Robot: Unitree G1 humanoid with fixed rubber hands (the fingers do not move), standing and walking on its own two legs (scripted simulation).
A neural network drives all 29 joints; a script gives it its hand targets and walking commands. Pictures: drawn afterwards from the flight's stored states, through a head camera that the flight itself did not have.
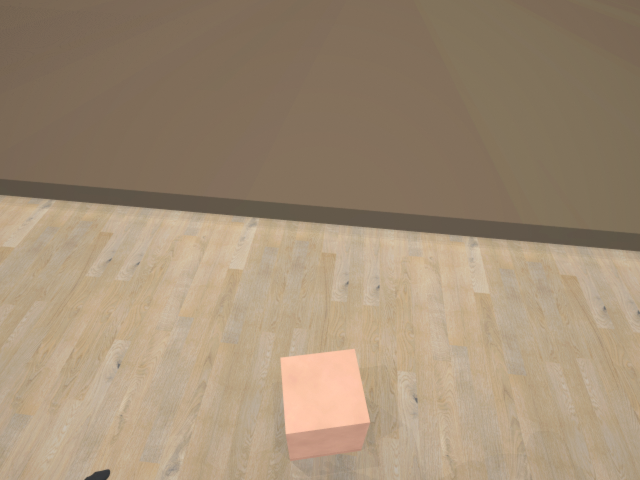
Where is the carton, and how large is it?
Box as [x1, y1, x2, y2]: [280, 349, 369, 460]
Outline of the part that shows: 354,349 280,358 285,430 290,460 360,450 369,424 369,419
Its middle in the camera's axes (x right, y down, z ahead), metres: +0.00 +0.47 +1.11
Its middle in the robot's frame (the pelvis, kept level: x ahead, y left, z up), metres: +0.46 +0.01 -0.66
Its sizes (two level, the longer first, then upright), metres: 0.210 0.200 0.250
